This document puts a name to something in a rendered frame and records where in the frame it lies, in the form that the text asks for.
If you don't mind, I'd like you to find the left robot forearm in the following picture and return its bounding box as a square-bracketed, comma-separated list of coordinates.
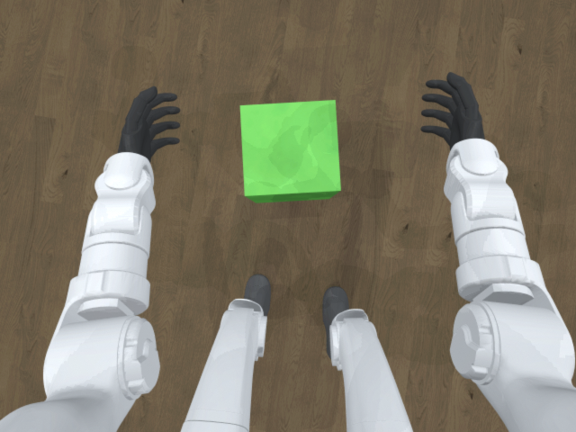
[43, 152, 156, 395]

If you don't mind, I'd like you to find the right robot hand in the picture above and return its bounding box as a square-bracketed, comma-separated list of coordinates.
[421, 72, 485, 151]

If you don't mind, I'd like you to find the left robot upper arm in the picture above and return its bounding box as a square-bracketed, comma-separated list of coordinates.
[0, 315, 160, 432]

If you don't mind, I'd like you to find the robot right shin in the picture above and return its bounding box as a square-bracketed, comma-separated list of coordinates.
[331, 309, 377, 335]

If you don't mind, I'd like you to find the left robot hand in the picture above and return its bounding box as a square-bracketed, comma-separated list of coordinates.
[118, 86, 180, 163]

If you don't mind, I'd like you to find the robot shin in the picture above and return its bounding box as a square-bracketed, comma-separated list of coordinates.
[220, 299, 264, 324]
[331, 309, 377, 335]

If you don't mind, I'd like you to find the right robot forearm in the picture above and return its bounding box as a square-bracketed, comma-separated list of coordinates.
[444, 139, 575, 378]

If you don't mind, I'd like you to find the carton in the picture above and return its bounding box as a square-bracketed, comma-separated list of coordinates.
[240, 100, 341, 203]

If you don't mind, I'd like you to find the right robot upper arm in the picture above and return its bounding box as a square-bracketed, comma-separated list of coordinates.
[450, 301, 576, 432]

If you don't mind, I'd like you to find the robot left shin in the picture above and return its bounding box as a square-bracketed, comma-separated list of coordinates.
[220, 299, 264, 324]

